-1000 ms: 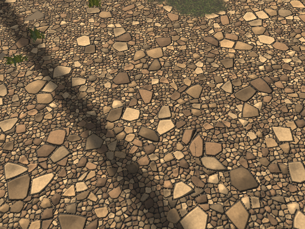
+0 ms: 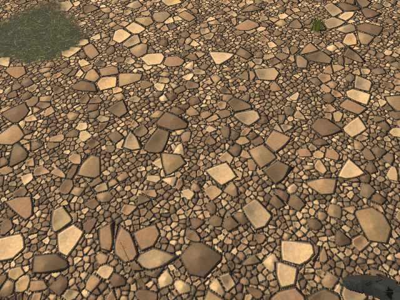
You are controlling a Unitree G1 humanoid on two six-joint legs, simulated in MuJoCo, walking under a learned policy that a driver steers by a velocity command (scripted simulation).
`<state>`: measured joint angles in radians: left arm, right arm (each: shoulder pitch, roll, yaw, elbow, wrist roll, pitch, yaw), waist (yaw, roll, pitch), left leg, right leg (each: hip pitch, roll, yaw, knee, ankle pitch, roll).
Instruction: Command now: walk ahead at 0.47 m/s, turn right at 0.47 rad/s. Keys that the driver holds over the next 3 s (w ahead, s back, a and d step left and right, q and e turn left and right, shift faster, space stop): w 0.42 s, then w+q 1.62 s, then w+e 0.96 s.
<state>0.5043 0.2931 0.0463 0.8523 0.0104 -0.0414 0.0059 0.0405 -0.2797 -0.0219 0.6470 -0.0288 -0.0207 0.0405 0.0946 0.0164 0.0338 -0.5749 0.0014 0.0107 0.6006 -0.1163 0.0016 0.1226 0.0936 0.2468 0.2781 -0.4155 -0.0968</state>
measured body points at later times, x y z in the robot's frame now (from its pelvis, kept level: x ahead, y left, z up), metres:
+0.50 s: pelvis +0.28 -0.01 +0.01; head +0.31 -0.03 +0.45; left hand +0.52 +0.18 -0.08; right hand +0.21 -0.26 -0.14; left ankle +0.16 +0.11 -0.73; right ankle +0.40 -0.12 -0.72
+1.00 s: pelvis +0.54 -0.02 +0.00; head +0.58 -0.01 +0.45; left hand +0.46 +0.22 -0.14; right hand +0.78 -0.21 -0.10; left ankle +0.66 +0.09 -0.71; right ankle +0.40 -0.12 -0.73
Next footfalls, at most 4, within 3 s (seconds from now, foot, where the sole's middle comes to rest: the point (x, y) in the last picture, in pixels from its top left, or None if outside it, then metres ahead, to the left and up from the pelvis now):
0.04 left None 0.19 0.11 -0.76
0.52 right None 0.44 -0.13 -0.76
1.04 left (209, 225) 0.71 0.08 -0.76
1.58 right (223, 148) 1.06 0.06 -0.76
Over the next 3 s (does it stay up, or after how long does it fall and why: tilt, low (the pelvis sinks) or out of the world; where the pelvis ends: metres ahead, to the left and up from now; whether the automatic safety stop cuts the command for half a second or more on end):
stays up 1.41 0.56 0.02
